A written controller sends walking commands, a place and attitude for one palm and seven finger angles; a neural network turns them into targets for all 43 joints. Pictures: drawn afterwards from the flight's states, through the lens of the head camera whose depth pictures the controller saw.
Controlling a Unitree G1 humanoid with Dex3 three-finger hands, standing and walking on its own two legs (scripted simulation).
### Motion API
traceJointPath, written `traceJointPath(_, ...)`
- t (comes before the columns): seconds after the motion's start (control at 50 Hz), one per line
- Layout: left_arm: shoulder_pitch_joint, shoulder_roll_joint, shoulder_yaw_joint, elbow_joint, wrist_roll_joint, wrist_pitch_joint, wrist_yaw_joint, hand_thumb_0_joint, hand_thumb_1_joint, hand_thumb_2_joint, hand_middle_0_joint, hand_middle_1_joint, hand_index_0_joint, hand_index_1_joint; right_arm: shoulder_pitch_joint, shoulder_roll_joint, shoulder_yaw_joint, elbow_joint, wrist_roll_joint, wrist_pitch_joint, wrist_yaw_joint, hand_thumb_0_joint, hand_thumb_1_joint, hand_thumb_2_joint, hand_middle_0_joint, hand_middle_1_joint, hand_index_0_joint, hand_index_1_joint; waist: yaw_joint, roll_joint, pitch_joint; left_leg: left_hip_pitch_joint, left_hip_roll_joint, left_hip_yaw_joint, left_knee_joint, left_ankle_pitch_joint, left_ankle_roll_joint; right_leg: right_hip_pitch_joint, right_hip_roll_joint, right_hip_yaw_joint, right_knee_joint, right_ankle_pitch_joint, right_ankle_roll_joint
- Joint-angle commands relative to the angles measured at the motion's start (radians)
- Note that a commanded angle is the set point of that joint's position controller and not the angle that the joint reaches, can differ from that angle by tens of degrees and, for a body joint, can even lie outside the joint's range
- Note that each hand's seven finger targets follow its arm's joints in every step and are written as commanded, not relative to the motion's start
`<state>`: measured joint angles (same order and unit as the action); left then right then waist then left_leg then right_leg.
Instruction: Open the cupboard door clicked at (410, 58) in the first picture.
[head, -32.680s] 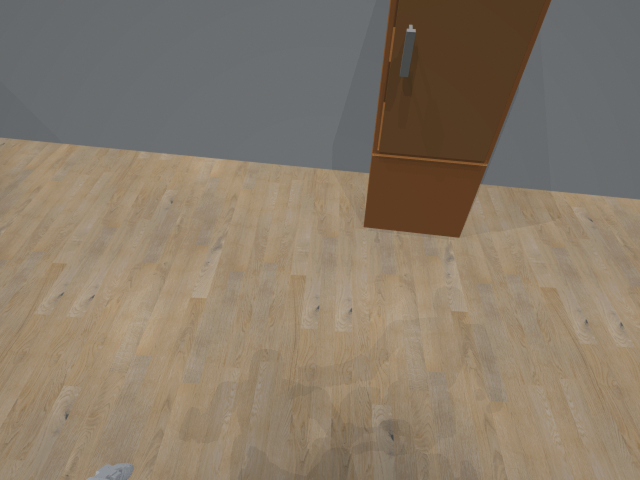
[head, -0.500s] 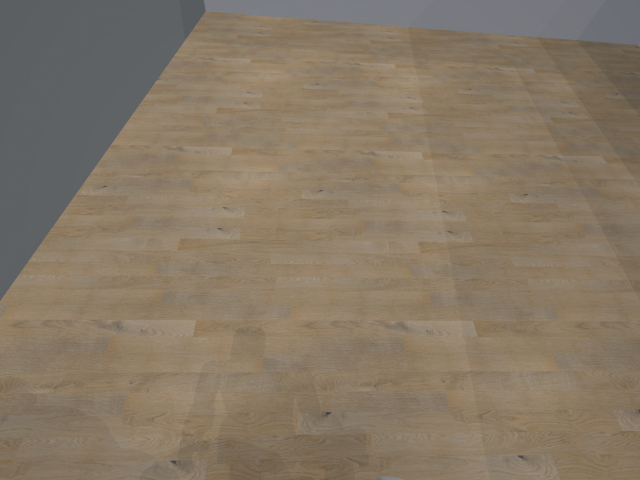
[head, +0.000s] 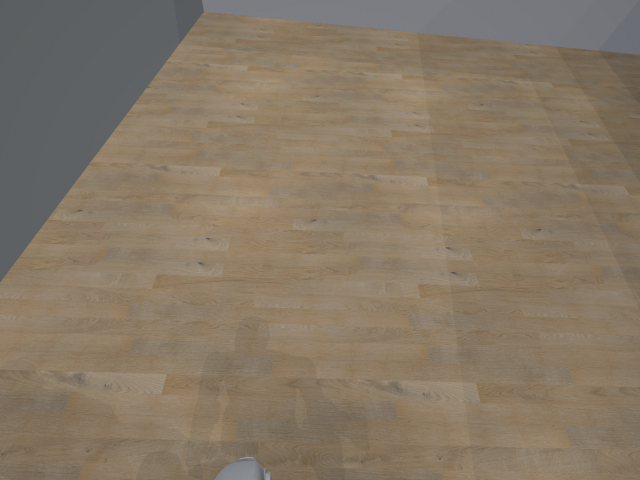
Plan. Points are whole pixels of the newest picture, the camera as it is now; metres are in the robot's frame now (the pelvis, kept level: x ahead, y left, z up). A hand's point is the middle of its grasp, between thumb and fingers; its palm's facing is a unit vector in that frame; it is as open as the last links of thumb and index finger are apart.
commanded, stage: turn to face it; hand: left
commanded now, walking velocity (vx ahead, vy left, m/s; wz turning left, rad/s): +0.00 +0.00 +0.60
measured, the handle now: out of the picture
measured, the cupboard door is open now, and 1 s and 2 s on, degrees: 47 47 47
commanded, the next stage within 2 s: none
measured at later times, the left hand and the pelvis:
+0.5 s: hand (186, 448) +0.18 +0.20 -0.16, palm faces +0.28 -0.92 -0.27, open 7.4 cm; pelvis +0.11 -0.03 -0.01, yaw +15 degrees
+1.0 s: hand out of the picture +0.12 +0.20 -0.17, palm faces +0.56 -0.78 -0.28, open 7.4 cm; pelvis +0.16 -0.03 -0.01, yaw +34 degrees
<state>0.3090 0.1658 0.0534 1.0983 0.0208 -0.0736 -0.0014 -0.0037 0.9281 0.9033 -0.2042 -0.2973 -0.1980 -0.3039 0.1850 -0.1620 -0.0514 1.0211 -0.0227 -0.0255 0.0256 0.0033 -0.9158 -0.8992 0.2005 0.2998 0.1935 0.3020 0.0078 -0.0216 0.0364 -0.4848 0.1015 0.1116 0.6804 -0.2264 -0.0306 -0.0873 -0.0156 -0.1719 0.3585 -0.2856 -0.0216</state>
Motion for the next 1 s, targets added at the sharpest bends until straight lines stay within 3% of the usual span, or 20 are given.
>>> traceJointPath(0.0,0.055,0.127,0.014,-0.009,-0.006,-0.008,0.013,0.000,0.900,0.900,-0.200,-0.300,-0.200,-0.300,0.061,-0.055,0.001,-0.027,-0.001,-0.021,-0.005,0.000,-0.900,-0.900,0.200,0.300,0.200,0.300,-0.036,-0.066,-0.012,0.182,-0.053,0.036,-0.175,0.130,0.032,0.013,-0.232,0.050,0.058,0.589,-0.056)
traceJointPath(0.02,0.044,0.127,0.013,-0.025,-0.008,-0.003,0.013,0.000,0.900,0.900,-0.200,-0.300,-0.200,-0.300,0.160,-0.103,-0.008,-0.005,-0.004,-0.024,-0.012,0.000,-0.900,-0.900,0.200,0.300,0.200,0.300,-0.081,-0.001,-0.062,0.334,-0.037,0.007,-0.193,0.269,0.056,-0.051,-0.202,0.000,0.222,0.579,-0.016)
traceJointPath(0.04,0.069,0.102,0.009,-0.048,-0.013,0.006,0.014,0.000,0.900,0.900,-0.200,-0.300,-0.200,-0.300,0.257,-0.196,-0.024,0.010,-0.015,-0.027,-0.023,0.000,-0.900,-0.900,0.200,0.300,0.200,0.300,-0.107,0.166,-0.150,0.539,0.142,-0.231,-0.179,0.501,0.152,-0.251,-0.113,-0.034,0.454,0.300,0.041)
traceJointPath(0.06,0.060,0.082,-0.001,-0.081,-0.023,0.006,0.013,0.000,0.900,0.900,-0.200,-0.300,-0.200,-0.300,0.338,-0.264,-0.039,0.020,-0.009,-0.021,-0.037,0.000,-0.900,-0.900,0.200,0.300,0.200,0.300,-0.128,0.327,-0.226,0.659,0.348,-0.497,-0.243,0.789,0.298,-0.413,-0.008,-0.004,0.755,-0.336,0.071)
traceJointPath(0.1,-0.069,0.104,0.005,-0.136,-0.010,0.025,0.021,0.000,0.900,0.900,-0.200,-0.300,-0.200,-0.300,0.246,-0.254,-0.036,-0.010,-0.002,-0.009,-0.049,0.000,-0.900,-0.900,0.200,0.300,0.200,0.300,-0.101,0.157,-0.100,0.470,0.331,-0.490,-0.297,0.610,0.310,-0.505,-0.052,0.137,0.910,-0.303,0.068)
traceJointPath(0.14,-0.087,0.094,0.018,-0.134,-0.005,0.044,0.015,0.000,0.900,0.900,-0.200,-0.300,-0.200,-0.300,0.132,-0.196,-0.019,-0.045,0.000,-0.010,-0.056,0.000,-0.900,-0.900,0.200,0.300,0.200,0.300,-0.049,0.189,-0.051,0.285,0.254,-0.402,-0.340,0.501,0.239,-0.458,-0.094,0.176,0.859,-0.210,0.084)
traceJointPath(0.2,-0.037,0.077,0.021,-0.134,-0.007,0.075,0.006,0.000,0.900,0.900,-0.200,-0.300,-0.200,-0.300,0.042,-0.205,-0.021,-0.078,-0.002,-0.004,-0.057,0.000,-0.900,-0.900,0.200,0.300,0.200,0.300,0.000,0.164,-0.084,0.201,0.160,-0.297,-0.352,0.360,0.185,-0.345,-0.062,0.149,0.703,-0.136,0.095)
traceJointPath(0.38,-0.031,0.129,0.045,-0.198,-0.004,0.085,0.016,0.000,0.900,0.900,-0.200,-0.300,-0.200,-0.300,-0.044,-0.235,-0.062,-0.145,-0.002,0.053,-0.037,0.000,-0.900,-0.900,0.200,0.300,0.200,0.300,0.033,0.135,-0.078,0.004,0.049,-0.371,-0.289,-0.089,0.117,-0.033,-0.005,0.111,0.139,0.009,0.079)
traceJointPath(0.4,0.000,0.196,0.057,-0.205,0.005,0.076,0.024,0.000,0.900,0.900,-0.200,-0.300,-0.200,-0.300,-0.054,-0.190,-0.057,-0.162,0.007,0.055,-0.031,0.000,-0.900,-0.900,0.200,0.300,0.200,0.300,0.057,-0.020,-0.074,-0.117,-0.038,-0.290,-0.151,-0.157,0.060,0.061,-0.139,0.260,-0.028,-0.084,0.040)
traceJointPath(0.42,0.001,0.288,0.074,-0.218,0.016,0.071,0.031,0.000,0.900,0.900,-0.200,-0.300,-0.200,-0.300,-0.055,-0.123,-0.048,-0.187,0.009,0.053,-0.026,0.000,-0.900,-0.900,0.200,0.300,0.200,0.300,0.072,-0.315,-0.065,-0.213,-0.160,-0.096,0.126,-0.311,-0.013,0.060,-0.415,0.532,-0.163,-0.127,-0.065)
traceJointPath(0.44,-0.035,0.291,0.065,-0.237,0.006,0.074,0.033,0.000,0.900,0.900,-0.200,-0.300,-0.200,-0.300,-0.072,-0.168,-0.056,-0.194,0.003,0.054,-0.021,0.000,-0.900,-0.900,0.200,0.300,0.200,0.300,0.060,-0.266,-0.050,-0.165,-0.101,-0.126,0.366,-0.376,0.000,-0.077,-0.498,0.541,-0.171,-0.059,-0.128)
traceJointPath(0.48,-0.156,0.228,0.047,-0.272,0.006,0.072,0.029,0.000,0.900,0.900,-0.200,-0.300,-0.200,-0.300,-0.009,-0.141,-0.055,-0.165,0.000,0.070,-0.009,0.000,-0.900,-0.900,0.200,0.300,0.200,0.300,-0.018,-0.186,-0.041,-0.122,-0.073,-0.114,0.518,-0.245,-0.011,-0.157,-0.375,0.368,-0.122,-0.028,-0.105)
traceJointPath(0.54,-0.148,0.188,0.032,-0.269,0.003,0.066,0.032,0.000,0.900,0.900,-0.200,-0.300,-0.200,-0.300,-0.030,-0.126,-0.040,-0.170,0.004,0.072,-0.002,0.000,-0.900,-0.900,0.200,0.300,0.200,0.300,-0.018,-0.225,-0.033,-0.105,-0.044,-0.062,0.392,-0.228,-0.038,-0.060,-0.309,0.155,-0.016,0.422,-0.079)
traceJointPath(0.62,-0.033,0.247,0.049,-0.231,0.007,0.063,0.029,0.000,0.900,0.900,-0.200,-0.300,-0.200,-0.300,-0.100,-0.100,-0.017,-0.191,0.011,0.054,0.002,0.000,-0.900,-0.900,0.200,0.300,0.200,0.300,0.043,-0.166,-0.079,-0.012,-0.083,0.026,0.052,-0.216,-0.030,0.090,-0.327,0.107,0.128,0.725,-0.071)
traceJointPath(0.68,-0.067,0.267,0.054,-0.239,-0.006,0.065,0.020,0.000,0.900,0.900,-0.200,-0.300,-0.200,-0.300,0.005,-0.147,-0.026,-0.176,0.006,0.049,-0.001,0.000,-0.900,-0.900,0.200,0.300,0.200,0.300,-0.021,-0.126,-0.122,0.223,-0.109,0.038,-0.172,0.013,-0.007,-0.018,-0.304,0.034,0.277,0.652,0.000)
traceJointPath(0.7,-0.082,0.244,0.047,-0.255,-0.010,0.068,0.016,0.000,0.900,0.900,-0.200,-0.300,-0.200,-0.300,0.068,-0.209,-0.043,-0.165,0.003,0.044,-0.003,0.000,-0.900,-0.900,0.200,0.300,0.200,0.300,-0.056,-0.002,-0.165,0.400,-0.017,-0.073,-0.224,0.236,0.031,-0.168,-0.268,0.004,0.418,0.470,0.049)
traceJointPath(0.72,-0.105,0.170,0.031,-0.297,-0.019,0.074,0.011,0.000,0.900,0.900,-0.200,-0.300,-0.200,-0.300,0.152,-0.324,-0.073,-0.158,-0.003,0.036,-0.012,0.000,-0.900,-0.900,0.200,0.300,0.200,0.300,-0.103,0.293,-0.202,0.555,0.269,-0.467,-0.248,0.654,0.190,-0.448,-0.119,-0.019,0.651,-0.201,0.129)
traceJointPath(0.74,-0.181,0.169,0.021,-0.327,-0.011,0.087,0.020,0.000,0.900,0.900,-0.200,-0.300,-0.200,-0.300,0.210,-0.366,-0.079,-0.132,0.001,0.045,-0.025,0.000,-0.900,-0.900,0.200,0.300,0.200,0.300,-0.128,0.275,-0.210,0.555,0.351,-0.532,-0.249,0.809,0.290,-0.520,-0.094,0.113,0.788,-0.411,0.120)
traceJointPath(0.8,-0.208,0.172,0.030,-0.306,-0.006,0.101,0.021,0.000,0.900,0.900,-0.200,-0.300,-0.200,-0.300,0.056,-0.303,-0.062,-0.171,-0.005,0.040,-0.041,0.000,-0.900,-0.900,0.200,0.300,0.200,0.300,-0.067,0.244,-0.111,0.347,0.225,-0.431,-0.293,0.371,0.226,-0.505,-0.110,0.179,0.812,-0.248,0.108)
traceJointPath(0.98,-0.074,0.155,0.032,-0.267,-0.012,0.100,0.012,0.000,0.900,0.900,-0.200,-0.300,-0.200,-0.300,-0.064,-0.291,-0.067,-0.205,-0.005,0.061,-0.036,0.000,-0.900,-0.900,0.200,0.300,0.200,0.300,0.006,0.165,-0.092,0.146,0.088,-0.387,-0.264,0.139,0.151,-0.142,0.005,0.108,0.277,-0.064,0.085)
